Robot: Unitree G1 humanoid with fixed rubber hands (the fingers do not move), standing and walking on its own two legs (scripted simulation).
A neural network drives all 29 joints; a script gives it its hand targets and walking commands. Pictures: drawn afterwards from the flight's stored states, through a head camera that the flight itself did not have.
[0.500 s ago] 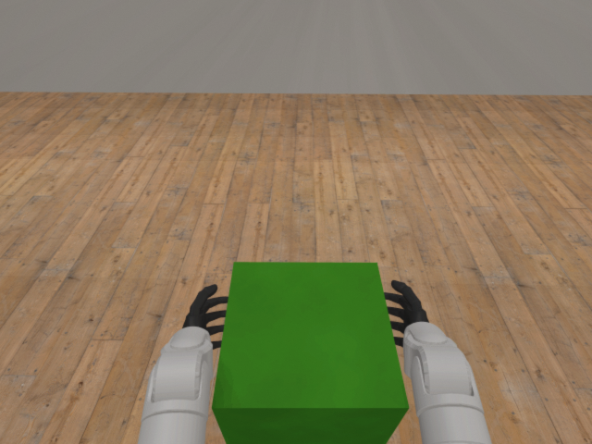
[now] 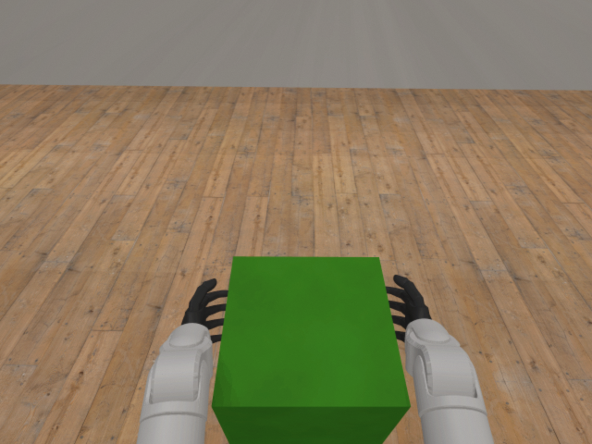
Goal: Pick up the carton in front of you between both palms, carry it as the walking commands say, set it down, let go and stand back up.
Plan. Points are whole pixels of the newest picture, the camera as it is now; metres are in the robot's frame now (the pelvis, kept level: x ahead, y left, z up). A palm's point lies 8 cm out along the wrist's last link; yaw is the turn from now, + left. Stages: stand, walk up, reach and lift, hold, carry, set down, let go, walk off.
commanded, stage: carry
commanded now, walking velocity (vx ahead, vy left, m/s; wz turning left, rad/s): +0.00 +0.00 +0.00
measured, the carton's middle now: (305, 361) +0.28 +0.00 -0.04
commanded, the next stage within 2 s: hold in 0.50 s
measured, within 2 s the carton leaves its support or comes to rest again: neither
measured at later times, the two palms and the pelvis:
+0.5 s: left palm (201, 337) +0.28 +0.14 +0.04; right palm (423, 332) +0.28 -0.16 +0.04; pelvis -0.01 -0.01 +0.00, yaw +0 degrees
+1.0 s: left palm (220, 327) +0.31 +0.12 +0.01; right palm (431, 345) +0.27 -0.17 +0.02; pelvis -0.03 +0.03 +0.00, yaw -11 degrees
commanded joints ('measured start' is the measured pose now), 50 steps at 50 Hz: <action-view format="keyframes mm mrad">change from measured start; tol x4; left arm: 1 -456 -870 -547 -69 -242 -39 -214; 25 -458 -870 -548 -74 -245 -37 -216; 26 -355 -878 -518 -109 -232 -37 -217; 29 -423 -836 -558 -149 -238 -62 -223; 34 -418 -839 -548 -133 -238 -81 -214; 39 -463 -872 -454 -14 -169 -82 -198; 45 -690 -919 -265 261 -72 -146 -212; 50 -762 -822 -68 387 49 -239 -177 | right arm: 1 -432 876 548 -48 238 -27 215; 25 -432 877 549 -52 238 -24 213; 26 -351 910 508 -8 229 -37 216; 29 -316 865 460 -5 162 -81 187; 36 -414 873 518 -16 209 -90 204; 38 -512 866 515 20 210 -96 227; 42 -668 843 417 178 159 -141 269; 46 -796 826 222 381 50 -224 292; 50 -798 710 7 518 -84 -303 276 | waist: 1 0 5 -227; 25 2 1 -225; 26 3 -136 -60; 28 -22 -21 -119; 32 -21 -51 -143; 42 53 -18 18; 50 9 15 24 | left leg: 1 191 87 -112 -39 181 4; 25 188 85 -104 -34 173 -2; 26 522 -206 -253 -32 313 31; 27 553 -178 -297 -53 388 29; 29 426 -175 -285 -100 348 10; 31 510 -198 -268 -91 352 3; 37 416 -209 -255 -137 181 -4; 43 486 -193 -255 -90 -26 -10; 46 451 -177 -268 -62 -118 -20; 50 323 -168 -274 -15 -119 -25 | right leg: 1 -36 -118 103 -108 226 -11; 25 -45 -120 106 -105 256 -19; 26 -137 53 313 -214 530 -17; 29 97 79 295 -211 507 -7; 31 50 77 299 -216 561 11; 34 130 82 296 -218 555 16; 37 107 92 283 -230 402 22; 43 -187 90 267 -221 -7 -29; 46 -265 105 253 -163 -64 -47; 50 -341 129 243 -64 -24 -47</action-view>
